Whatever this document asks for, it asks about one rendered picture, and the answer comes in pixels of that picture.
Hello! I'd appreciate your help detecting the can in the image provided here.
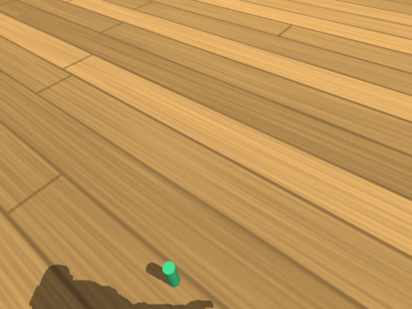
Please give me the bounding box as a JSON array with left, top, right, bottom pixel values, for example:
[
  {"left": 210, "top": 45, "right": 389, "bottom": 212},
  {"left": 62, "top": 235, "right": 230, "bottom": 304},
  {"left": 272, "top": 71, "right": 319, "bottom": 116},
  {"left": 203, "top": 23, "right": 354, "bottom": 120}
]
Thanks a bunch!
[{"left": 162, "top": 261, "right": 180, "bottom": 287}]

